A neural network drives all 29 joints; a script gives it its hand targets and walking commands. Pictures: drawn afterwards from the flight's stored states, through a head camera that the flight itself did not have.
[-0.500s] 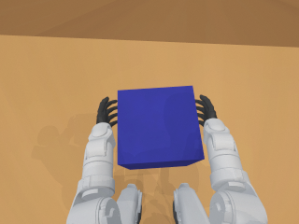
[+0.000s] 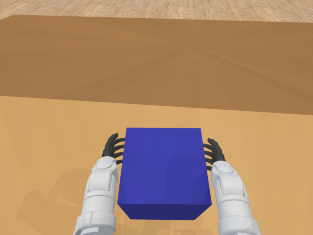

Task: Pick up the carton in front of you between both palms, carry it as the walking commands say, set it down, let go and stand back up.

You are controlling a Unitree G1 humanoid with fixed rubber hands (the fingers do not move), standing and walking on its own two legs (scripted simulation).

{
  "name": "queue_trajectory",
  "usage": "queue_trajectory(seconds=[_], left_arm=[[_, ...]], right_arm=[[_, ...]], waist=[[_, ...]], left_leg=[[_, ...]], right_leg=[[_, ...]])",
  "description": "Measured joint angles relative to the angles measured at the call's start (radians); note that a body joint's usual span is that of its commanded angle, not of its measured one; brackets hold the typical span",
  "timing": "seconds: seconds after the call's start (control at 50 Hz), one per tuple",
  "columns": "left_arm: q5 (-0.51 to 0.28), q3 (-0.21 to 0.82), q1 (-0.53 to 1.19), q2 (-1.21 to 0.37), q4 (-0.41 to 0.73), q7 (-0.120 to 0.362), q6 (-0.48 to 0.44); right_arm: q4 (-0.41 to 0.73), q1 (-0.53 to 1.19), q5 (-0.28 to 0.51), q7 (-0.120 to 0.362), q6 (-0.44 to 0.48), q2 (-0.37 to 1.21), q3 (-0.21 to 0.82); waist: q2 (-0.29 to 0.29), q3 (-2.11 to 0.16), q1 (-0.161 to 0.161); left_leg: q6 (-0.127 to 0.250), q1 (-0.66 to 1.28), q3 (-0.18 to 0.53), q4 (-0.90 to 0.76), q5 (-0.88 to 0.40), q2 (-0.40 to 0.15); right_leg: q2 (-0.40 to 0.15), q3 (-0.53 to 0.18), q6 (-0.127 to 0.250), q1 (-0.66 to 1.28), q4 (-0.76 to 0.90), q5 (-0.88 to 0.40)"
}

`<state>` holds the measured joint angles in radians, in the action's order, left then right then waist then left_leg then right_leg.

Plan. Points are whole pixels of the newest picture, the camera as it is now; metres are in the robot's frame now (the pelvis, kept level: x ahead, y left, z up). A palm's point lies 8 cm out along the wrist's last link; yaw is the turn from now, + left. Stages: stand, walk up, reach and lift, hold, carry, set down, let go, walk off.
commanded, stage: reach and lift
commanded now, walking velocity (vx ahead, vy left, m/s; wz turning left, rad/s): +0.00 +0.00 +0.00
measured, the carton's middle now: (162, 177) +0.30 +0.00 -0.07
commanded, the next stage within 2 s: hold in 1.06 s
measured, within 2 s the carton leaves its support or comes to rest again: neither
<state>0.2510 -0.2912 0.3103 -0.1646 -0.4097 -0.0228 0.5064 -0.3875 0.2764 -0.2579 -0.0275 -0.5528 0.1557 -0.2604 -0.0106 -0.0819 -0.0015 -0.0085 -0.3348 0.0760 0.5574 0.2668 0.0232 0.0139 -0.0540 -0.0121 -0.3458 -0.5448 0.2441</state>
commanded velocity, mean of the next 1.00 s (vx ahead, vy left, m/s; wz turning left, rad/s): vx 0.00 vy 0.00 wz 0.00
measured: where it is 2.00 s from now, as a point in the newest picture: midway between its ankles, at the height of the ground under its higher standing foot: outside the picture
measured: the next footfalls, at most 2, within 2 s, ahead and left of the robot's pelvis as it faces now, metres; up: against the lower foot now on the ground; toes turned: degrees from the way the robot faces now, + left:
none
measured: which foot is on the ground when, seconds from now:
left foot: down 0.00-1.00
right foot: down 0.00-1.00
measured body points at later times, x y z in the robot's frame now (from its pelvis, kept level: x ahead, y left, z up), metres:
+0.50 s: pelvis -0.01 +0.00 +0.01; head -0.03 -0.01 +0.46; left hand +0.31 +0.15 +0.04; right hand +0.30 -0.15 +0.03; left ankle +0.01 +0.13 -0.73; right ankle +0.02 -0.13 -0.73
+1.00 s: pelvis +0.01 +0.00 +0.01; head -0.03 +0.00 +0.46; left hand +0.32 +0.15 +0.05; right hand +0.31 -0.15 +0.04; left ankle +0.01 +0.13 -0.73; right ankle +0.02 -0.13 -0.73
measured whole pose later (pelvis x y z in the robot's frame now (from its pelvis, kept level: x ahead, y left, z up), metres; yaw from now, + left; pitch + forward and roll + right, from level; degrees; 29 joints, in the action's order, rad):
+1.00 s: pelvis +0.01 +0.00 +0.01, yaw +0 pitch -6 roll +0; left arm 0.30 -0.26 0.30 -0.16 -0.32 0.01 0.66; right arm -0.30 0.27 -0.29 -0.01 -0.71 0.15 -0.22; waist -0.01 0.02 0.00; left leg -0.01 -0.07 0.08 0.37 0.20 0.01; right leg 0.01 -0.06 -0.01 -0.08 -0.36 0.18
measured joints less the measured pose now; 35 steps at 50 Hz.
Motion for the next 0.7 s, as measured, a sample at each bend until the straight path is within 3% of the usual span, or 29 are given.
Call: queue_trajectory(seconds=[0.22,0.44,0.7], left_arm=[[0.085,-0.055,0.06,-0.019,-0.037,0.024,0.075],[0.089,-0.069,0.08,-0.026,-0.006,0.03,0.073],[0.073,-0.014,0.034,-0.01,0.039,0.031,0.106]], right_arm=[[-0.033,0.059,-0.075,0.031,-0.081,0.016,-0.053],[-0.005,0.084,-0.085,0.037,-0.079,0.024,-0.065],[0.04,0.036,-0.059,0.025,-0.114,0.009,-0.003]], waist=[[0.004,0.074,0.006],[0.001,0.111,0.003],[0.004,0.101,0.001]], left_leg=[[0.004,0.146,-0.005,-0.071,-0.034,0.0],[0.0,0.16,-0.002,-0.089,-0.048,-0.003],[-0.003,0.22,0.001,-0.157,-0.061,-0.01]], right_leg=[[-0.004,-0.006,-0.001,0.144,0.069,-0.034],[-0.002,-0.004,0.0,0.157,0.085,-0.047],[0.001,-0.002,0.005,0.216,0.148,-0.058]])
